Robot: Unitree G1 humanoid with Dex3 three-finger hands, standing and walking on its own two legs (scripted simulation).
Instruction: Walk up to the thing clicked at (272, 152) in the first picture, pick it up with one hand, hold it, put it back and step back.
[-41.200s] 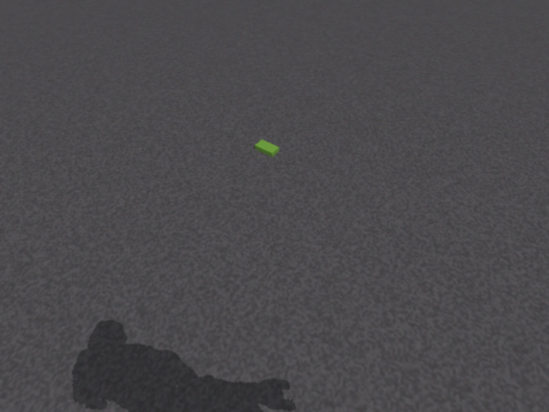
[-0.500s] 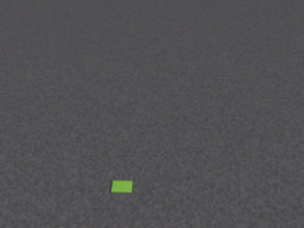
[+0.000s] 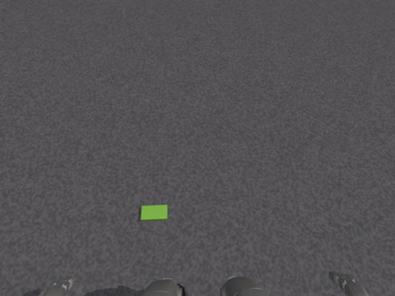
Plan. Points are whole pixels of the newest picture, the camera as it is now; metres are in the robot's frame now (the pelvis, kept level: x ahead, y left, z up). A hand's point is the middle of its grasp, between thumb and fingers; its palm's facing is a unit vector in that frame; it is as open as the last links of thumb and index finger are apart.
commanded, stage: step back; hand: left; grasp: from above
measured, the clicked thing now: (154, 213) +0.50 +0.21 -0.75
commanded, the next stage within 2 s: none
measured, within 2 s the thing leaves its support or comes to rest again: neither
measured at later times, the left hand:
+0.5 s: hand out of the picture -0.01 +0.26 -0.15, palm faces +0.04 -0.93 -0.37, open 7.4 cm
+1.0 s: hand out of the picture -0.23 +0.22 -0.14, palm faces -0.01 -0.92 -0.40, open 7.4 cm
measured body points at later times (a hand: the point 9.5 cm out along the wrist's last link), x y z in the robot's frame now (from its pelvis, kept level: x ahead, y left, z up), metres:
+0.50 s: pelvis -0.14 -0.01 -0.01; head -0.08 +0.01 +0.43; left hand -0.01 +0.31 -0.12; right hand -0.04 -0.33 -0.12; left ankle -0.15 +0.10 -0.73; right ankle -0.05 -0.13 -0.73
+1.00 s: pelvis -0.30 -0.04 +0.00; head -0.26 -0.06 +0.44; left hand -0.23 +0.27 -0.11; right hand -0.18 -0.37 -0.12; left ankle -0.26 +0.09 -0.66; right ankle -0.28 -0.17 -0.73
